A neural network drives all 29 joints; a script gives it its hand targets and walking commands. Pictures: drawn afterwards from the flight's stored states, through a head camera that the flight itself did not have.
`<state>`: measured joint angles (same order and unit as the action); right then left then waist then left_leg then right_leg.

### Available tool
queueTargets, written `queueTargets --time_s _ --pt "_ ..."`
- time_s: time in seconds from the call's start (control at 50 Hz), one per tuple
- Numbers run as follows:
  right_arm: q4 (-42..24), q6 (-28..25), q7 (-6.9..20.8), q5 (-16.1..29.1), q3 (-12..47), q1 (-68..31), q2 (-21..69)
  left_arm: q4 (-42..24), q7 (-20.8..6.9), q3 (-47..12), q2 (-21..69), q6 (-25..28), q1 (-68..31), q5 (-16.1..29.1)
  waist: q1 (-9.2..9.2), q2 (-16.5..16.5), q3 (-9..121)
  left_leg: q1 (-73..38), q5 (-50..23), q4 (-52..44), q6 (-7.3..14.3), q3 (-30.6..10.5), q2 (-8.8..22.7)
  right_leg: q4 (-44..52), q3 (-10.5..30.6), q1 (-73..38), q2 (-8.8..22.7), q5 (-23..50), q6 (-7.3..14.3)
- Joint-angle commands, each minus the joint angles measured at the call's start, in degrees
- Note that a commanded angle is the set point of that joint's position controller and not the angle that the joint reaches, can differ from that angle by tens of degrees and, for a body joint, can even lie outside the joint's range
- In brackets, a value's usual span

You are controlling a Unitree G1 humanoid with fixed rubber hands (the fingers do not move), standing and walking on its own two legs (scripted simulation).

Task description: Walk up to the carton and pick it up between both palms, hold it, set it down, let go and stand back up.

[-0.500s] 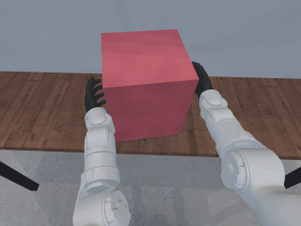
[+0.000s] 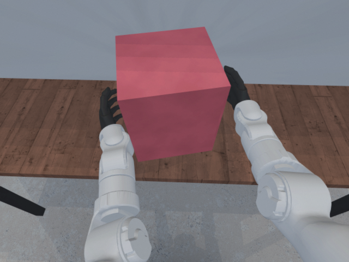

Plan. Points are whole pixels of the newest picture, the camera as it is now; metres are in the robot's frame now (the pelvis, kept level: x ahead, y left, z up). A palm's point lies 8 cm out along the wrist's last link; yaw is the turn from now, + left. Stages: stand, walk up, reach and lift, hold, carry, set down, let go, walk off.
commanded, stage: set down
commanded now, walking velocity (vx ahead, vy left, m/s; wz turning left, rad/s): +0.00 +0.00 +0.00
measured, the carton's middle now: (168, 99) +0.49 +0.09 +0.05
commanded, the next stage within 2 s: none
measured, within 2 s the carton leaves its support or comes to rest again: neither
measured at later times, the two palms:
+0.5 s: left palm (110, 123) +0.39 +0.21 +0.07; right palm (238, 99) +0.47 -0.07 +0.09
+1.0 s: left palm (106, 124) +0.39 +0.22 +0.06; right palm (238, 105) +0.47 -0.08 +0.07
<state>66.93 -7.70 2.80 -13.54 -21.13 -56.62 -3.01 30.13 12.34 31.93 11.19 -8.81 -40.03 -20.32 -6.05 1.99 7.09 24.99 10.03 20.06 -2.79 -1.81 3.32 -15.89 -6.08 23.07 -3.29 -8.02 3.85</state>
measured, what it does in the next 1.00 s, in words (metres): stands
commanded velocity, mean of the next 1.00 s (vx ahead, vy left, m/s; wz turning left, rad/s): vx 0.00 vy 0.00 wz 0.00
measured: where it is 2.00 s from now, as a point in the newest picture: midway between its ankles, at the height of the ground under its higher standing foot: outside the picture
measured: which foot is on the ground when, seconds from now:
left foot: down 0.00-1.00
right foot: down 0.00-1.00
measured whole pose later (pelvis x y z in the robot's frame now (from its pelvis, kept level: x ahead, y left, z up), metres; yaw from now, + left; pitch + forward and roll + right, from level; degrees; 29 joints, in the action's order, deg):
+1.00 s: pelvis -0.01 +0.00 +0.00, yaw +0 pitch +17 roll -1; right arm 66.6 -5.9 2.7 2.9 -12.8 -56.9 -6.6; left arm 32.6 12.6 24.6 4.7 -6.4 -40.3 -12.0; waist -6.6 2.0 5.8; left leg 28.8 10.0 21.7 -2.8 -1.8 3.3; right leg -17.1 -6.1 26.7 -3.2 -7.7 3.9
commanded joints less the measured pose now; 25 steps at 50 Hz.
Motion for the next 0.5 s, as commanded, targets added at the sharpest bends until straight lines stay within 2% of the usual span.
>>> queueTargets --time_s 0.0,0.04,0.06,0.1,0.12,0.14,0.18,0.2,0.26,0.28,0.3,0.32,0.34,0.36,0.38,0.4,0.42,0.44,0.48 --pt "-5.57 -4.33 7.5 -4.46 6.77 -27.86 24.51 4.5 -9.51 -15.76 20.15 4.49 -30.53 -1.29 -4.79 -0.82 35.36 -1.37 -27.83 -0.36 1.22 8.96 -2.76 -9.95 1.84 -33.17 3.71 40.56 -5.53" --pt "-7.06 -4.99 7.23 -4.63 8.27 -27.01 25.05 5.34 -9.8 -16.02 20.37 4.82 -29.21 -1.29 -5.27 -0.22 35.97 4.34 -23.09 -1.83 1.85 9.68 -3.15 -11.29 2.38 -36.24 4.98 44.87 -5.98" --pt "-6.92 -4.8 6.98 -4.8 6.99 -27.01 23.43 5.84 -9.74 -15.23 18.8 4.83 -29.61 -1.93 -5.12 -0.23 35.25 4.2 -23.29 -2.3 1.78 9.46 -3.12 -11.22 2.42 -36.15 4.89 45.09 -6.23" --pt "-5.9 -4.47 7.04 -4.49 7.13 -25.97 23.18 5.23 -9.79 -14.74 19.1 5.0 -28.7 -2.27 -5.06 -0.37 33.45 2.39 -24.02 -2.33 1.77 9.45 -2.92 -10.84 1.92 -35.12 4.55 43.61 -6.49" --pt "-6.32 -4.8 6.87 -5.69 6.32 -25.77 23.72 4.9 -9.83 -15.25 19.88 5.35 -29.3 -2.27 -4.3 -0.53 34.23 3.24 -23.71 -2.13 1.71 9.69 -3.17 -11.35 2.0 -34.96 4.67 44.35 -6.4" --pt "-6.44 -4.66 6.93 -6.12 5.81 -25.22 24.21 5.54 -10.07 -15.07 20.59 5.23 -29.27 -2.34 -4.56 -0.17 32.86 3.81 -22.79 -2.68 2.0 9.69 -3.17 -11.08 2.07 -35.27 5.0 43.88 -6.37" --pt "-5.5 -4.31 6.63 -4.54 4.83 -25.13 17.04 5.75 -9.17 -13.22 14.06 5.2 -28.67 -1.62 -5.53 -0.42 34.28 2.94 -23.62 -2.15 1.95 9.8 -2.94 -11.39 2.44 -33.7 4.61 42.3 -6.15" --pt "-6.5 -4.09 7.1 -6.44 4.21 -25.55 24.05 5.12 -9.93 -13.06 19.83 5.38 -29.36 -3.75 -5.28 0.17 32.12 1.2 -24.29 -2.54 2.1 9.43 -2.76 -10.43 2.14 -32.78 4.34 40.25 -6.25" --pt "-5.29 -3.89 6.51 -5.81 2.85 -24.57 16.8 5.27 -8.99 -11.76 14.19 5.56 -28.19 -2.7 -5.0 -0.72 33.0 0.13 -25.03 -1.85 1.83 10.02 -2.94 -10.38 2.2 -31.86 4.07 38.82 -5.85" --pt "-6.18 -3.69 6.58 -5.65 3.04 -25.39 19.2 5.15 -9.21 -11.2 15.49 5.58 -28.7 -3.52 -5.56 0.2 32.67 0.64 -24.44 -1.9 2.07 9.99 -3.09 -10.04 2.58 -32.37 3.99 38.2 -5.88" --pt "-5.57 -3.71 6.51 -5.59 2.29 -25.33 18.7 4.99 -9.19 -11.43 15.82 5.5 -28.19 -3.26 -4.61 0.06 31.81 -1.17 -25.55 -1.93 1.98 9.56 -2.68 -9.69 2.14 -31.16 3.64 37.39 -5.93" --pt "-5.56 -3.78 5.83 -4.84 1.47 -24.45 12.92 4.71 -8.34 -10.78 10.71 5.7 -26.95 -2.27 -5.16 -0.05 33.67 -0.7 -25.64 -1.22 1.97 10.28 -2.95 -10.0 2.3 -31.26 3.48 36.83 -5.56" --pt "-5.9 -3.86 5.86 -3.81 2.19 -25.08 12.31 3.74 -7.75 -10.91 10.99 5.93 -27.38 -1.75 -5.1 -0.02 35.02 -1.79 -26.72 -0.82 1.77 9.79 -2.63 -9.83 2.31 -29.97 3.14 36.21 -5.58" --pt "-6.44 -3.99 5.49 -3.3 3.12 -24.77 12.37 3.59 -7.54 -10.25 10.08 6.31 -26.42 -2.3 -6.14 0.69 34.06 -1.21 -26.62 -0.8 2.05 10.14 -2.83 -9.75 2.78 -31.1 3.32 37.14 -5.45" --pt "-6.06 -4.0 5.06 -1.65 3.24 -24.61 7.22 2.15 -6.67 -11.1 6.58 6.43 -26.57 -0.85 -5.56 -0.89 35.88 -1.0 -27.4 0.01 1.68 10.04 -2.81 -10.23 3.12 -30.52 3.27 37.13 -5.3" --pt "-5.88 -3.61 4.69 -0.55 3.83 -25.11 6.77 2.85 -6.1 -9.43 5.24 6.37 -26.66 -1.27 -6.51 -0.19 33.99 0.1 -26.6 -0.37 1.92 9.99 -2.75 -10.05 3.46 -30.2 3.23 36.28 -5.26" --pt "-5.87 -3.43 4.53 -0.09 3.78 -26.15 7.22 0.8 -5.73 -10.66 6.53 6.28 -27.42 -1.24 -5.5 -1.11 34.28 -2.07 -28.58 0.06 1.5 9.75 -2.41 -9.47 2.84 -28.87 2.81 34.77 -5.17" --pt "-6.05 -3.32 4.07 0.59 4.58 -25.81 4.79 1.4 -5.14 -10.47 4.58 6.47 -25.92 -0.37 -6.2 -0.43 34.69 -1.33 -28.06 0.43 1.65 9.89 -2.53 -9.44 3.15 -29.05 2.58 34.0 -4.79" --pt "-6.23 -3.07 3.14 3.84 6.28 -25.81 0.47 -0.61 -3.62 -10.89 1.17 6.84 -25.87 0.91 -6.39 -2.12 35.39 -3.7 -31.6 1.87 1.06 9.89 -2.47 -9.14 3.3 -26.85 2.0 33.44 -4.42"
